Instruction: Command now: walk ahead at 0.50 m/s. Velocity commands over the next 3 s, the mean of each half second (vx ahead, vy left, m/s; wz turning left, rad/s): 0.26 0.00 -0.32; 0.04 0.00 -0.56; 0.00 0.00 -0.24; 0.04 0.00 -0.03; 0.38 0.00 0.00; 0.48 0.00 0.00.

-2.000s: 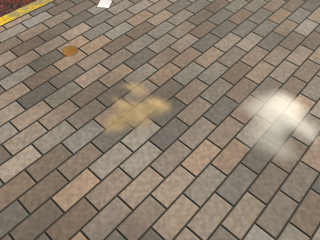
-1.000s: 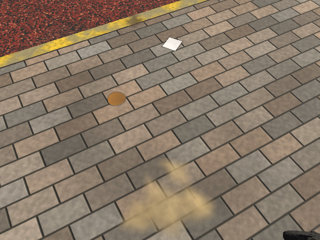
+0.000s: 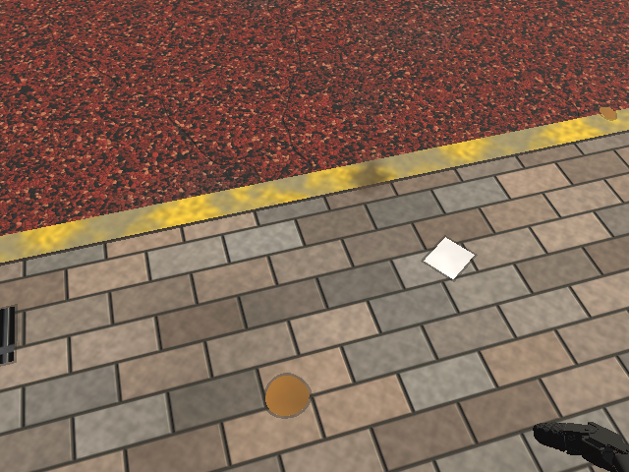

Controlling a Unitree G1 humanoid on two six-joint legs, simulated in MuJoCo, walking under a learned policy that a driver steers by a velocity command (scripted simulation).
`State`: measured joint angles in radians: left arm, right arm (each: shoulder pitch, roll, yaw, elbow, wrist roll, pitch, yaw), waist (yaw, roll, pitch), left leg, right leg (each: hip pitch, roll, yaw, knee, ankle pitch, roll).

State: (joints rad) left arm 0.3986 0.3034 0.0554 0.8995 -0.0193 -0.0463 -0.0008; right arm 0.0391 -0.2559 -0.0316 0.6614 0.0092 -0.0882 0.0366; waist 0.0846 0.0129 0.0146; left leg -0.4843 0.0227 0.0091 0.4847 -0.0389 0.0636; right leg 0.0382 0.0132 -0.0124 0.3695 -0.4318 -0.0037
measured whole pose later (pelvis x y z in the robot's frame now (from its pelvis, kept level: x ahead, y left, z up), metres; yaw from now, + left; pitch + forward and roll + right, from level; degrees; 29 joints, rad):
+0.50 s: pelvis +0.20 -0.01 +0.00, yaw -12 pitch +2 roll +2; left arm 0.15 0.28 0.07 0.69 0.00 -0.01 -0.03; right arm 0.16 -0.29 -0.07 0.82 0.00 -0.01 -0.04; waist -0.01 -0.01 0.05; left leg -0.19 0.03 0.19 0.69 -0.47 -0.01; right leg -0.47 0.00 -0.02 0.57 -0.12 -0.06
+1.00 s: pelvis +0.26 +0.03 +0.01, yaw -30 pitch +2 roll -1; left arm 0.17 0.34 0.10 0.62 -0.01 0.05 0.03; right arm 0.18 -0.28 -0.07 0.78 -0.03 0.00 -0.02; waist -0.01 -0.04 0.02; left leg -0.29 0.01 -0.03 0.50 -0.24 0.01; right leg -0.55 0.12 0.14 0.97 -0.43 0.02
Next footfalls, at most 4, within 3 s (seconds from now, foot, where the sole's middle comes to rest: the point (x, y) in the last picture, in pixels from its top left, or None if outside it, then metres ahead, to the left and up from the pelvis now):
0.48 right None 0.32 -0.12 -0.76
0.90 left None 0.36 0.10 -0.76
1.28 right None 0.20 -0.11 -0.76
2.58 right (506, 448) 0.54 -0.33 -0.76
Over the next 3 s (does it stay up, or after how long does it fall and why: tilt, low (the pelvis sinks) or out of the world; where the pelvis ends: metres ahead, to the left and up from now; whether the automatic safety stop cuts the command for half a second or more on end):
stays up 0.65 -0.27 0.02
